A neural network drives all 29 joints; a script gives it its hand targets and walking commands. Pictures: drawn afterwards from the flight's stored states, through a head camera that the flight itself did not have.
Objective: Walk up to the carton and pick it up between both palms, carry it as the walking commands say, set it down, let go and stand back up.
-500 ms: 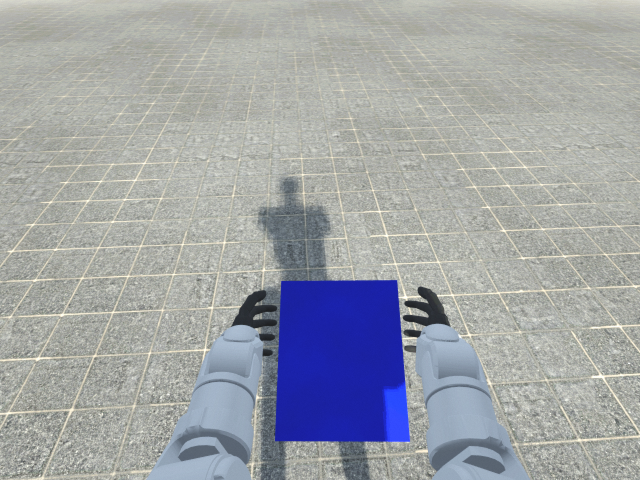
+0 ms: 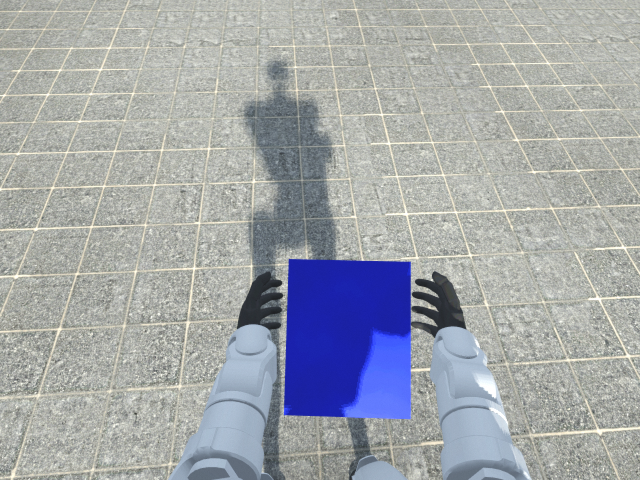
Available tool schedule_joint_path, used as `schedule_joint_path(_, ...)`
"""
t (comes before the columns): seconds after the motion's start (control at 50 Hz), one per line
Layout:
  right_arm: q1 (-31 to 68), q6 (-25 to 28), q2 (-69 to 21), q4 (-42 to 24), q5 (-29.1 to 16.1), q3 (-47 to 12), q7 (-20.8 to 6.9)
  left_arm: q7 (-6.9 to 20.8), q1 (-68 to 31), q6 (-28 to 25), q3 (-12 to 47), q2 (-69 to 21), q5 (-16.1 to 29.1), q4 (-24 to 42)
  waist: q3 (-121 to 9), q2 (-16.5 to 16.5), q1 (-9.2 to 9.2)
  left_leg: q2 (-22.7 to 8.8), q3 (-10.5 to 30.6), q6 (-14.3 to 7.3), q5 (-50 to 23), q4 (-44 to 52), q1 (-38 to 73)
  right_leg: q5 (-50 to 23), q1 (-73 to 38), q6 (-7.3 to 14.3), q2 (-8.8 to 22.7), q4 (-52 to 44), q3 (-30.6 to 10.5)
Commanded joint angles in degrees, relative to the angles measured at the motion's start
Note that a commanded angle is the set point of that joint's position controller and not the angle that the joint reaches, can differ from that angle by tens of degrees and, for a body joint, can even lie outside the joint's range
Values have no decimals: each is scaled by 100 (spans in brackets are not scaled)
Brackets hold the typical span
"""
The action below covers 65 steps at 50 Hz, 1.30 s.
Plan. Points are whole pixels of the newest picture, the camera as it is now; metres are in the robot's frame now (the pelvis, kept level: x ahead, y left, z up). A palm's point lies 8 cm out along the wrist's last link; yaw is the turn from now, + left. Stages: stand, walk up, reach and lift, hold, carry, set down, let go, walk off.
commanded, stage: set down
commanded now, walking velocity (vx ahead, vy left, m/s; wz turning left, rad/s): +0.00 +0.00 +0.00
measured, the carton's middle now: (345, 329) +0.36 -0.09 -0.15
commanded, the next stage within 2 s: none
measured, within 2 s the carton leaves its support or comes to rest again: neither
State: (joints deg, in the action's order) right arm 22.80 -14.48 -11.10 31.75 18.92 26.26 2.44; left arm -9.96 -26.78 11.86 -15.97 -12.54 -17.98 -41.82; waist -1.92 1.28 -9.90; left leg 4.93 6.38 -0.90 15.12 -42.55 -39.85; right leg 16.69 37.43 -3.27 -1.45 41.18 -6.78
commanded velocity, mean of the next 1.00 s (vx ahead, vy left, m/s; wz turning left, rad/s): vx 0.00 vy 0.00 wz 0.00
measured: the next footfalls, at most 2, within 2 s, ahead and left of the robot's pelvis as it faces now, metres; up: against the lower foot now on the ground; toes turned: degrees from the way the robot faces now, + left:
none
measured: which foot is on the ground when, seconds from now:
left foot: down 0.00-1.00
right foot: down 0.00-1.00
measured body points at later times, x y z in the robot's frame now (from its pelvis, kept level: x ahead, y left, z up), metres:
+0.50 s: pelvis -0.03 -0.02 -0.07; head +0.15 -0.02 +0.34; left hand +0.39 +0.04 -0.15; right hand +0.33 -0.22 -0.14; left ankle +0.05 +0.10 -0.71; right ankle +0.04 -0.16 -0.71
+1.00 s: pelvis -0.05 -0.01 -0.15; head +0.18 -0.01 +0.24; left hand +0.41 +0.03 -0.24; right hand +0.36 -0.23 -0.22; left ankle +0.05 +0.10 -0.71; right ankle +0.03 -0.16 -0.71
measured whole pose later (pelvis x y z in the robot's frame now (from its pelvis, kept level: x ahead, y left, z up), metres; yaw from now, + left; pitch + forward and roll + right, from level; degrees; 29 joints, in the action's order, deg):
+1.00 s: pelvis -0.05 -0.01 -0.15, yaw -1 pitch +37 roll -3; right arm 44.0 -13.1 -8.6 34.6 15.3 31.2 5.3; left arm -14.0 -49.8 11.3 -17.2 -5.9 -12.5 -47.6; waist -7.7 4.4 -8.6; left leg 7.0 6.4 1.2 24.8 -82.6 -94.0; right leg 27.4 91.1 -4.3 -4.2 81.9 -4.8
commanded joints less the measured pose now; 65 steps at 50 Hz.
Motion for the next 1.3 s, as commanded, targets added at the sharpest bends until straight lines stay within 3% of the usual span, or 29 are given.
schedule_joint_path(0.0,2539,305,-4441,461,-604,-2746,-1219,1319,-2707,-493,2467,-4819,449,-110,-2972,62,-59,176,169,138,-942,128,1278,-1597,-350,222,-467,30,410)
schedule_joint_path(0.32,3539,499,-4909,492,-733,-2966,-877,1446,-3744,-633,2440,-4717,551,-476,-3946,156,-5,471,-191,80,-47,-1204,-751,-967,540,66,-603,1118,420)
schedule_joint_path(0.44,3911,448,-4939,503,-776,-2972,-905,1398,-4084,-591,2426,-4748,643,-474,-4351,239,8,516,-275,130,17,-1648,-1189,-799,1084,58,-660,1602,525)
schedule_joint_path(0.88,5055,168,-4466,776,-885,-2528,-1203,1011,-5292,-346,2358,-4739,954,-462,-5283,632,-231,609,-407,335,169,-3002,-2059,-373,3196,119,-801,3113,916)
schedule_joint_path(1.28,6003,20,-4305,811,-941,-2244,-1196,972,-6261,-220,2134,-4476,1061,-686,-5763,681,-310,701,-624,337,350,-4078,-3098,-265,4114,53,-843,4087,1081)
